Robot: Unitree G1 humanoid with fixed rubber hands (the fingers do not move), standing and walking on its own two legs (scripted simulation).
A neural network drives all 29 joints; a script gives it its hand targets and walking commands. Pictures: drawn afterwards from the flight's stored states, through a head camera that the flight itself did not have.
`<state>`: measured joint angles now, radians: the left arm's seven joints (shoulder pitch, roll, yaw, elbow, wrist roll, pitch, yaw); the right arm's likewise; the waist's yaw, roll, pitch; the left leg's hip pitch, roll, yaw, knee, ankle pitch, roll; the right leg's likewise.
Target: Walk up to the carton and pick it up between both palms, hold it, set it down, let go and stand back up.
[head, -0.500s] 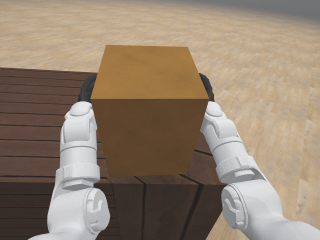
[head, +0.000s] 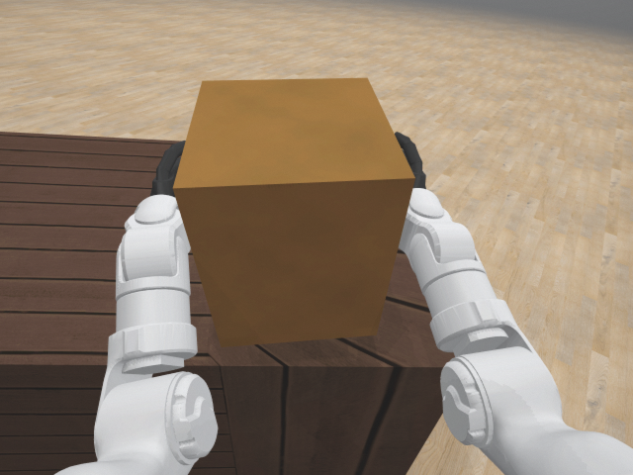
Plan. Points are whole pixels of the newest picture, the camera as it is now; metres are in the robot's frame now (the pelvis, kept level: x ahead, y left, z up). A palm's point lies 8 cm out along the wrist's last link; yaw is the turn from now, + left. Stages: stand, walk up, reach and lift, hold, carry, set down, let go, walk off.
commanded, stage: reach and lift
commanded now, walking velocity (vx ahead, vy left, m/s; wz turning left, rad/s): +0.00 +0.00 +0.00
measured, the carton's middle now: (293, 214) +0.38 +0.01 +0.19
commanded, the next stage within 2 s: hold in 0.38 s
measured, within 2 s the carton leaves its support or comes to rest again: neither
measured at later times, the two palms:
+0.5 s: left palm (159, 194) +0.37 +0.16 +0.23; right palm (409, 180) +0.37 -0.13 +0.24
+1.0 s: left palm (157, 194) +0.37 +0.16 +0.23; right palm (410, 176) +0.37 -0.13 +0.25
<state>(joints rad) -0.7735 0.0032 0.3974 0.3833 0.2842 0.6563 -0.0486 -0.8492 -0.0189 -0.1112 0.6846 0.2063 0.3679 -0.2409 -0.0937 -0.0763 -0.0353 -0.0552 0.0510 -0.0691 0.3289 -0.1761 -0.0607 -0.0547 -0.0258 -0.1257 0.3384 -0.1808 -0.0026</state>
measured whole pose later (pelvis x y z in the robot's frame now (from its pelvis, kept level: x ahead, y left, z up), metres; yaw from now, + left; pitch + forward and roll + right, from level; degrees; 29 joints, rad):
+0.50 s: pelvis +0.00 +0.00 +0.00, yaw +0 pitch -7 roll +0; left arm -0.77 0.00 0.37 0.23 0.28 0.79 -0.04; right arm -0.87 -0.05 -0.06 0.59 0.28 0.46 -0.27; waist -0.09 -0.08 -0.04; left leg -0.04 0.05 -0.07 0.33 -0.18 -0.06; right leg -0.04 -0.03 -0.13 0.34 -0.18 0.00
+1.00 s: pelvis +0.00 +0.00 +0.00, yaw +0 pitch -7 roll +0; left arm -0.77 0.00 0.37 0.22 0.28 0.82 -0.04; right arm -0.89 -0.06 -0.06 0.59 0.29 0.51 -0.27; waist -0.09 -0.07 -0.04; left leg -0.04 0.05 -0.07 0.33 -0.18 -0.06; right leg -0.04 -0.03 -0.13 0.34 -0.18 0.00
